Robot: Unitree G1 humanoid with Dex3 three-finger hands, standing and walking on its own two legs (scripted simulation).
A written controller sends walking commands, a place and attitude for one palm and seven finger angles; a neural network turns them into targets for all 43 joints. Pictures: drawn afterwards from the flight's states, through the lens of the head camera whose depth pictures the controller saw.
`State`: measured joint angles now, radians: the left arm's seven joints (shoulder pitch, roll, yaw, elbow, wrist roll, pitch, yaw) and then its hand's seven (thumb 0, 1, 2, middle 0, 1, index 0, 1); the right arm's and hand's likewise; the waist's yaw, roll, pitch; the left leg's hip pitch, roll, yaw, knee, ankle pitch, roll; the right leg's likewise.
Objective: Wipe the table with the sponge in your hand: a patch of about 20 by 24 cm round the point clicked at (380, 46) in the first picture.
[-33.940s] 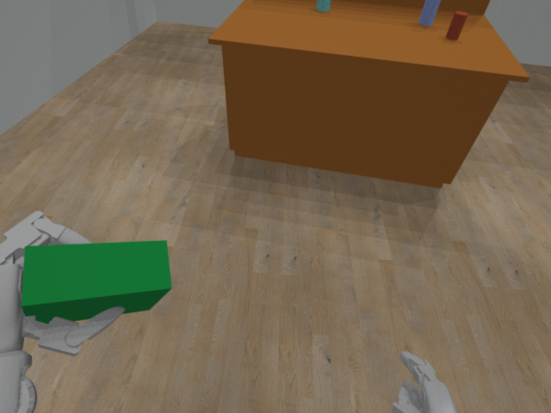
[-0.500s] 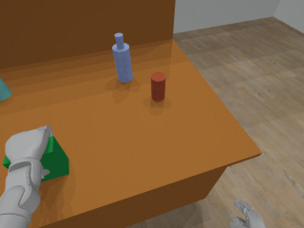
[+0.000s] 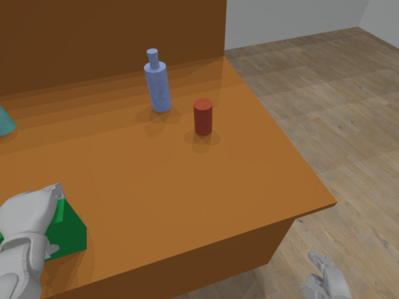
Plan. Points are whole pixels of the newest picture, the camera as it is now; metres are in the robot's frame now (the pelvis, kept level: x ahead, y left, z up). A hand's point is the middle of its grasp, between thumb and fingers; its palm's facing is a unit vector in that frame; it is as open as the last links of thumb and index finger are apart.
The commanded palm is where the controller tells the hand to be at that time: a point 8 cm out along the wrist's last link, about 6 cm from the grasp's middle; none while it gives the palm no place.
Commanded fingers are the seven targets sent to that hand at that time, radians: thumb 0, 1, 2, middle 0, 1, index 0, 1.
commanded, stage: wipe back along the first lane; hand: left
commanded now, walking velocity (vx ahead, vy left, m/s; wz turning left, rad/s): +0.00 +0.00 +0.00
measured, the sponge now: (52, 237) +0.21 +0.35 -0.02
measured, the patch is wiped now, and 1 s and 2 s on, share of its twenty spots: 0.95 0.95 0.95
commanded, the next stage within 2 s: lift the sponge slowly off the table in 0.42 s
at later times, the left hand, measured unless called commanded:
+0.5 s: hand (38, 250) +0.17 +0.33 +0.03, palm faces -0.02 -0.07 -1.00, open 9.9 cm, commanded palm +0.13 +0.32 +0.07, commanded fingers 0.00 0.10 1.30 -1.20 -1.60 -1.20 -1.60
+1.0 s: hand (37, 256) +0.16 +0.32 +0.04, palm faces -0.05 -0.10 -0.99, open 9.9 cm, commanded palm +0.14 +0.32 +0.10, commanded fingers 0.00 0.10 1.30 -1.20 -1.60 -1.20 -1.60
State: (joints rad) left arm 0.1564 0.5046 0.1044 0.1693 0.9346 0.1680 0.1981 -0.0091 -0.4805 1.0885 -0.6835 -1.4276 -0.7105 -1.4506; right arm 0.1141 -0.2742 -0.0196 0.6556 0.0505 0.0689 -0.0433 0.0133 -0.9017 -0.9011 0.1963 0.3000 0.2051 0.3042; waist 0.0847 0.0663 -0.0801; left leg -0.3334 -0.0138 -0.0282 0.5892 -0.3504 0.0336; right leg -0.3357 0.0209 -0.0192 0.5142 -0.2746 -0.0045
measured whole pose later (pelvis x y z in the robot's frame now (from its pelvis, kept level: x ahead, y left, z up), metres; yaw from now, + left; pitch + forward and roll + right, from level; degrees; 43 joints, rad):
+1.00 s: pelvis +0.00 +0.01 +0.00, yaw +0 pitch +1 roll -2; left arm 0.42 0.47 0.02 -0.15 0.92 0.24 0.16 -0.01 -0.50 1.08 -0.73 -1.38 -0.76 -1.40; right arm 0.09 -0.24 0.00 0.65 0.03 0.05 -0.03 0.01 -0.90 -0.90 0.20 0.30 0.21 0.30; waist 0.13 0.07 -0.04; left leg -0.22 -0.03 -0.02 0.55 -0.34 0.05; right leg -0.21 0.01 -0.01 0.45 -0.25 0.01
